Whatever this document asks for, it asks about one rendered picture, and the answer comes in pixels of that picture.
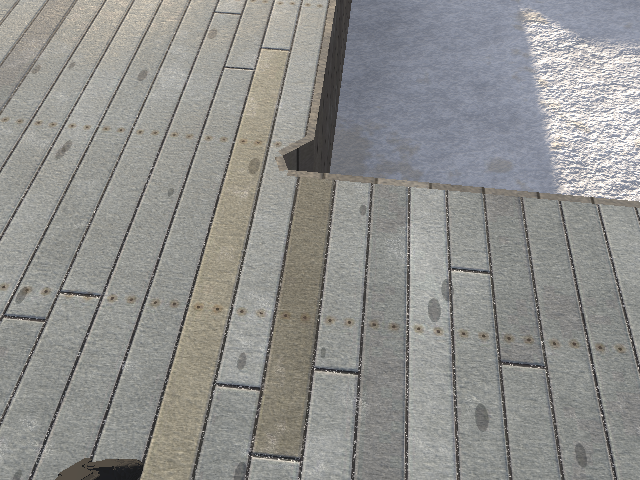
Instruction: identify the left robot hand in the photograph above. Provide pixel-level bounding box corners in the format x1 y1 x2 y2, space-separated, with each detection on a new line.
55 458 143 480

